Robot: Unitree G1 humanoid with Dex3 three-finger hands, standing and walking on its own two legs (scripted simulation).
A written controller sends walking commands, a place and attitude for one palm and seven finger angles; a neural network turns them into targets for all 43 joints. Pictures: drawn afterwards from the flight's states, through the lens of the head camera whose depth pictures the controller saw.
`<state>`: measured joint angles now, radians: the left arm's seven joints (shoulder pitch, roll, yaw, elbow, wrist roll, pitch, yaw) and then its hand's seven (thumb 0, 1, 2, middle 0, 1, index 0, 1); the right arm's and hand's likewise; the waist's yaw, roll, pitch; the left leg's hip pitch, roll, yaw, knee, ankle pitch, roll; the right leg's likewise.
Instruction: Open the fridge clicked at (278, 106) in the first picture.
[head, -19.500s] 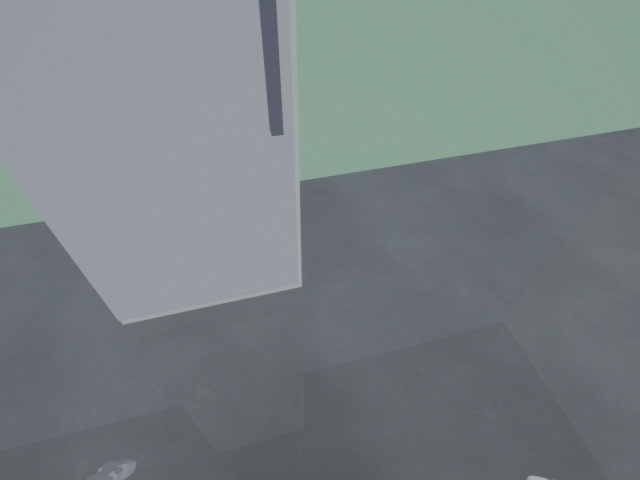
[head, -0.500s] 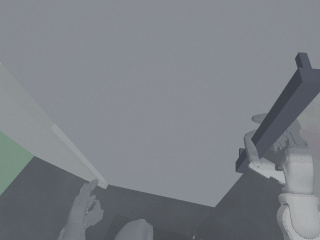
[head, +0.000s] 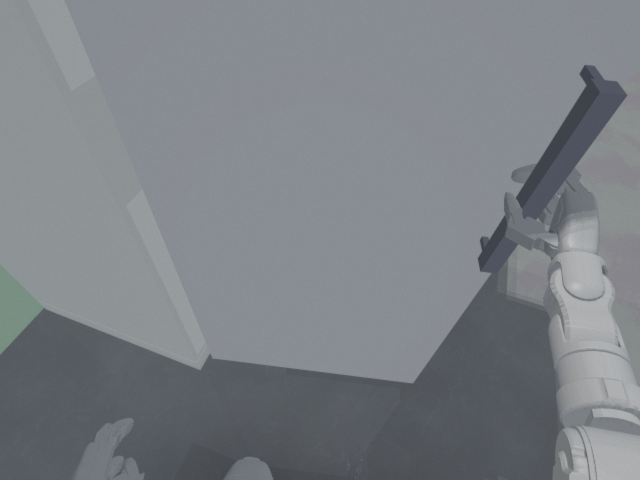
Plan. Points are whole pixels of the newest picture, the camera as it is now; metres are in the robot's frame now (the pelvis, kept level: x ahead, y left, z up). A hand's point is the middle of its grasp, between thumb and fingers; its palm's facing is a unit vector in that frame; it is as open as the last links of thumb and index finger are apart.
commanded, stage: stop walking and hold the door back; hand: right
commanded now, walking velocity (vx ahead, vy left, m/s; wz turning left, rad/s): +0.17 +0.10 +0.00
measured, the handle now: (529, 186) +0.47 -0.20 +0.14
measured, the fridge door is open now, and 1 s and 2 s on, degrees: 76 76 76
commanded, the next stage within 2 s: loosen the grip on the handle in 1.02 s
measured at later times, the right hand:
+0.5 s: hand (510, 199) +0.46 -0.19 +0.12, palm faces +0.17 +0.95 -0.25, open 6.1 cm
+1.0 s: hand (517, 220) +0.43 -0.19 +0.12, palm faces +0.06 +0.98 -0.21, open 6.4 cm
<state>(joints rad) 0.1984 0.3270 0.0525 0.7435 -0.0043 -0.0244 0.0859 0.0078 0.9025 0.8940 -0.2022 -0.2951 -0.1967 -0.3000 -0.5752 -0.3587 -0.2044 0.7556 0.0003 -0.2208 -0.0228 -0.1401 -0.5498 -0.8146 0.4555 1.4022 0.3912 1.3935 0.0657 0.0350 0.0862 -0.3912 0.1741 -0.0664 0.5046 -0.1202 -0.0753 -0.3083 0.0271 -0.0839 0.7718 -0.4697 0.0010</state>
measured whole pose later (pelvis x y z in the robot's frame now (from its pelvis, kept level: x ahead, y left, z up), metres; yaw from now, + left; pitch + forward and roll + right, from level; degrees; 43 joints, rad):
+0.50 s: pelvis +0.01 +0.00 +0.00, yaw +6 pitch -2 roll +0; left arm 0.25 0.25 -0.01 0.73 -0.03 -0.03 0.08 0.01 0.90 0.89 -0.21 -0.30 -0.20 -0.30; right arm -0.53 -0.43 -0.36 0.72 0.01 -0.20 -0.02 -0.10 -0.62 -0.77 0.41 1.38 0.35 1.40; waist 0.12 -0.03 0.12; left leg -0.23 0.02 0.08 0.54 -0.28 0.02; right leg -0.47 -0.04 -0.02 1.11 -0.45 0.03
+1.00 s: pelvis +0.02 -0.04 +0.00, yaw +9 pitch +0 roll +3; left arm 0.18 0.16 -0.07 0.62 0.00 -0.05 0.06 0.01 0.90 0.89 -0.21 -0.30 -0.20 -0.30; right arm -0.31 -0.34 -0.24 0.29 0.04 -0.21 -0.05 -0.12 -0.61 -0.70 0.46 1.40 0.32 1.38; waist 0.05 -0.02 0.11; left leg -0.20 -0.01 0.05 0.48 -0.27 -0.02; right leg -0.36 -0.09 -0.08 0.59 -0.24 -0.01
